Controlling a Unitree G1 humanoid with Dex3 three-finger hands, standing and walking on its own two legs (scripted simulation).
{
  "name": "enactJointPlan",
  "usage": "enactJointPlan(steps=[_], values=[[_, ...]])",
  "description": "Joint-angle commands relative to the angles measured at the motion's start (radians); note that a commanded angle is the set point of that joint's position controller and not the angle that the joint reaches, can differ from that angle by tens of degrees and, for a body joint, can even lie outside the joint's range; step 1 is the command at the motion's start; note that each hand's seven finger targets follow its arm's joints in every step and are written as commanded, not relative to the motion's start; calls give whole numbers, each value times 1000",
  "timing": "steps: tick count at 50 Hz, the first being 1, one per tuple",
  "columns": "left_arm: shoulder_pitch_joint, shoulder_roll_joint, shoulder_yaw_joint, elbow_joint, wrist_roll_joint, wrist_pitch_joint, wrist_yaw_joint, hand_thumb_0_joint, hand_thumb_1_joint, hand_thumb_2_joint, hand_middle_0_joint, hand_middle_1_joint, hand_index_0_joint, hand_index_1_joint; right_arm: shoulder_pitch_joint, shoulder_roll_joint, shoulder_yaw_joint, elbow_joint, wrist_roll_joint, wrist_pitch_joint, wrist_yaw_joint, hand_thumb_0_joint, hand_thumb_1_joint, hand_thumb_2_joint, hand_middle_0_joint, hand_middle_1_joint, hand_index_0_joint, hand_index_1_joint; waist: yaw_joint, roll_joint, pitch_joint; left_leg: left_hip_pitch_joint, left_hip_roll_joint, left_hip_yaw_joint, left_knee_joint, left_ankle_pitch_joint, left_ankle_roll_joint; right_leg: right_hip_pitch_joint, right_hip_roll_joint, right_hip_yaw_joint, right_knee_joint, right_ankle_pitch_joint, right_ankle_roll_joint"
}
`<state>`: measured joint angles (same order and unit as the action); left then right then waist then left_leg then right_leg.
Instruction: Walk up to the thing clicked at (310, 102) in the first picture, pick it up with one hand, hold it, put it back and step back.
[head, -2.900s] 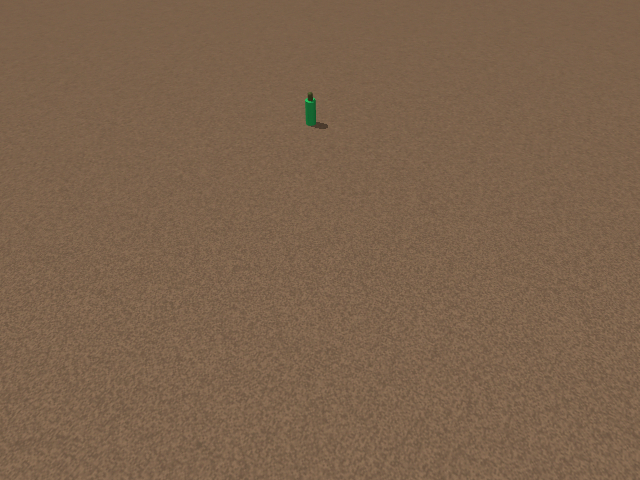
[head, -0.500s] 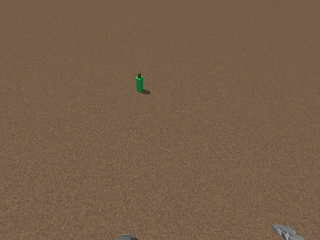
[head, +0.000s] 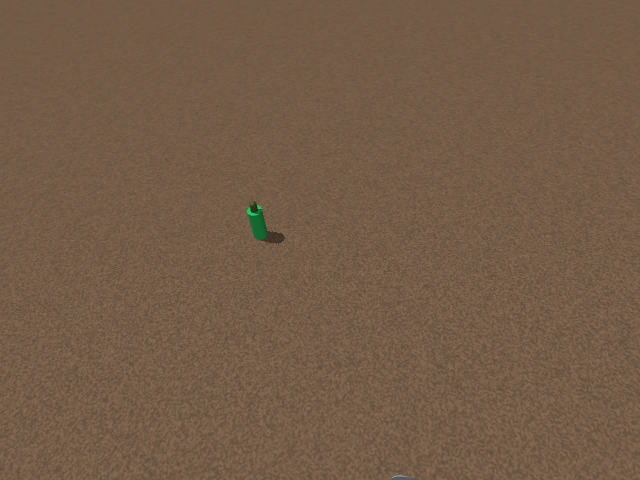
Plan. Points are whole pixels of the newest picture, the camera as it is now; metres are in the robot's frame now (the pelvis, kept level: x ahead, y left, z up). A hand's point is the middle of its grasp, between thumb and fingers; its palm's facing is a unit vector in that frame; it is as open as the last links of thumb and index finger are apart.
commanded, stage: walk up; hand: left
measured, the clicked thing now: (256, 219) +1.19 +0.23 -0.66
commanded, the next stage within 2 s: none
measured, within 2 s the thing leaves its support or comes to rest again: neither
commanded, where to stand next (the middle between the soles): +0.80 +0.05 m, yaw +2 degrees
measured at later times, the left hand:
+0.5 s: hand (135, 466) +0.21 +0.27 -0.14, palm faces +0.08 -0.92 -0.38, open 7.4 cm
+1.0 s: hand (173, 304) +0.46 +0.25 -0.11, palm faces +0.01 -0.90 -0.44, open 7.4 cm
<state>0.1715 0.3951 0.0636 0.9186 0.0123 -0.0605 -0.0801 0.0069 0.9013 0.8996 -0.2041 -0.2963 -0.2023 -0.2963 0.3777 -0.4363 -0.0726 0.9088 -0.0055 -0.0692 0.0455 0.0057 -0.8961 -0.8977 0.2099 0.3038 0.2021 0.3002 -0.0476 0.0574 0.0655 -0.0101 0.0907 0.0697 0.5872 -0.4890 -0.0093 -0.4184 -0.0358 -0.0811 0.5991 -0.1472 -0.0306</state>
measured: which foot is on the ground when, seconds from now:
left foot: down 0.00-0.00, up 0.02-0.46, down 0.48-0.98, up 1.00-1.00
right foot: down 0.00-0.52, up 0.54-0.94, down 0.96-1.00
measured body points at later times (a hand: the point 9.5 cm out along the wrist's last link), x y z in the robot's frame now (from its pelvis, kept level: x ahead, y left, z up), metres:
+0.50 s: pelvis +0.22 -0.01 +0.00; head +0.24 +0.00 +0.45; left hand +0.21 +0.32 -0.12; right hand +0.35 -0.31 -0.10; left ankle +0.33 +0.11 -0.72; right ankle +0.11 -0.11 -0.72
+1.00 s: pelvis +0.41 -0.03 +0.00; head +0.43 -0.07 +0.45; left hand +0.46 +0.30 -0.08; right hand +0.47 -0.36 -0.13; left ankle +0.33 +0.10 -0.71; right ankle +0.51 -0.15 -0.72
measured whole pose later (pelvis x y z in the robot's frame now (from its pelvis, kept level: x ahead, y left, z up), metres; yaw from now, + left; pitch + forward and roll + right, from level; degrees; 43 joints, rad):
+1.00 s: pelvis +0.41 -0.03 +0.00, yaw +3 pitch -3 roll +0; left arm 0.29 0.40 0.06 0.92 0.02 -0.08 -0.05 0.01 0.90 0.90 -0.21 -0.30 -0.20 -0.30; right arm 0.34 -0.45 -0.07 0.86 -0.01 -0.04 0.05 0.00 -0.90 -0.90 0.21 0.30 0.20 0.30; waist -0.02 0.07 0.08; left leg -0.15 0.06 0.04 0.69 -0.45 0.03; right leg -0.36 -0.04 -0.06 0.60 -0.18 -0.01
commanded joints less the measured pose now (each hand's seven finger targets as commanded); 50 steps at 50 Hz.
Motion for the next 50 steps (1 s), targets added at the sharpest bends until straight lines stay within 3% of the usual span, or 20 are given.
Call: enactJointPlan(steps=[1,2,5,7,9,13,20,24,25,26,27,28,30,33,39,44,47,48,49,50], values=[[255,392,106,-29,-16,-45,43,0,900,900,-200,-300,-200,-300,22,-199,-31,-101,8,-22,-24,0,-900,-900,200,300,200,300,162,-319,-197,-638,-97,-78,631,-57,58,633,-441,768,-333,-270,-222],[215,359,100,-52,-24,-42,47,0,900,900,-200,-300,-200,-300,-17,-228,-37,-86,7,-20,-29,0,-900,-900,200,300,200,300,152,-243,-133,-640,-68,-149,671,-1,54,543,-413,705,-346,-228,-219],[102,261,62,-69,-28,-51,61,0,900,900,-200,-300,-200,-300,-1,-169,-26,-47,30,-10,-15,0,-900,-900,200,300,200,300,63,-207,-30,-511,-51,-194,544,187,59,324,-210,266,-322,155,-54],[103,244,56,-71,-24,-59,59,0,900,900,-200,-300,-200,-300,17,-145,-23,-43,16,5,-6,0,-900,-900,200,300,200,300,46,-232,-33,-455,-68,-171,484,244,48,272,-163,159,-320,309,-48],[112,236,55,-93,-19,-66,59,0,900,900,-200,-300,-200,-300,-5,-139,-29,-44,8,19,1,0,-900,-900,200,300,200,300,45,-211,-38,-505,-80,-164,459,286,27,317,-174,119,-323,391,-81],[124,247,62,-115,-9,-67,64,0,900,900,-200,-300,-200,-300,-114,-144,-39,-89,-1,30,14,0,-900,-900,200,300,200,300,61,-155,20,-561,-51,-158,311,340,-3,296,-206,108,-397,185,-83],[158,261,69,-113,-4,-52,66,0,900,900,-200,-300,-200,-300,-251,-123,-29,-138,-15,7,36,0,-900,-900,200,300,200,300,100,-140,6,-461,-14,-63,-8,404,40,395,-229,65,-289,272,-104],[127,276,62,-130,-10,-39,73,0,900,900,-200,-300,-200,-300,-78,-165,-56,-96,-33,0,27,0,-900,-900,200,300,200,300,-10,-42,-75,-169,-66,-29,-103,363,103,322,-182,16,-1,372,-101],[176,222,39,-136,-16,-35,74,0,900,900,-200,-300,-200,-300,44,-217,-76,-65,-47,-8,15,0,-900,-900,200,300,200,300,-48,82,-162,42,-34,-108,-114,283,153,188,-118,-14,250,296,-66],[238,152,24,-145,-30,-34,71,0,900,900,-200,-300,-200,-300,92,-293,-102,-82,-54,-12,0,0,-900,-900,200,300,200,300,-49,291,-228,237,190,-484,-149,217,240,-85,20,-37,522,-109,-11],[251,216,42,-127,-35,-22,79,0,900,900,-200,-300,-200,-300,78,-306,-99,-97,-18,-12,-5,0,-900,-900,200,300,200,300,-45,215,-241,286,311,-787,-267,174,338,-217,94,38,628,-418,-14],[194,261,39,-116,-18,-17,83,0,900,900,-200,-300,-200,-300,51,-282,-101,-101,5,-9,-8,0,-900,-900,200,300,200,300,-39,117,-186,201,325,-758,-289,152,349,-227,16,119,664,-405,-28],[182,242,32,-104,-21,-18,66,0,900,900,-200,-300,-200,-300,-49,-228,-66,-127,18,-9,-18,0,-900,-900,200,300,200,300,10,0,-69,-52,233,-459,-313,286,244,-133,-19,192,617,-270,-22],[238,218,33,-74,-20,-3,44,0,900,900,-200,-300,-200,-300,-109,-197,-50,-129,19,-26,-18,0,-900,-900,200,300,200,300,55,32,19,-244,144,-248,-358,266,202,-45,-48,130,487,-179,2],[153,197,37,-95,-5,-9,23,0,900,900,-200,-300,-200,-300,-108,-231,-63,-144,1,-36,-3,0,-900,-900,200,300,200,300,36,120,59,-250,147,-198,-400,101,248,-56,-89,79,160,-85,44],[94,194,46,-85,-3,-28,25,0,900,900,-200,-300,-200,-300,-96,-220,-62,-151,-2,-20,4,0,-900,-900,200,300,200,300,25,90,12,-219,125,-163,-297,209,216,50,-45,42,-6,4,28],[239,222,60,-29,1,-49,44,0,900,900,-200,-300,-200,-300,-118,-180,-46,-172,2,-5,1,0,-900,-900,200,300,200,300,110,-36,-75,-270,79,-111,-43,289,164,315,-6,32,-110,14,13],[315,263,77,-13,6,-60,57,0,900,900,-200,-300,-200,-300,-70,-129,-28,-168,3,-4,2,0,-900,-900,200,300,200,300,141,-186,-146,-324,5,-36,198,280,136,449,-51,99,-187,-81,-9],[351,353,100,-23,11,-69,70,0,900,900,-200,-300,-200,-300,-21,-64,-3,-182,4,-3,4,0,-900,-900,200,300,200,300,137,-391,-168,-514,-101,0,426,-1,79,540,-288,477,-274,-221,-68],[324,380,95,-31,-5,-63,69,0,900,900,-200,-300,-200,-300,-29,-150,-26,-155,1,12,-6,0,-900,-900,200,300,200,300,139,-286,-114,-614,-126,-79,519,-53,56,510,-395,709,-358,-306,-150]])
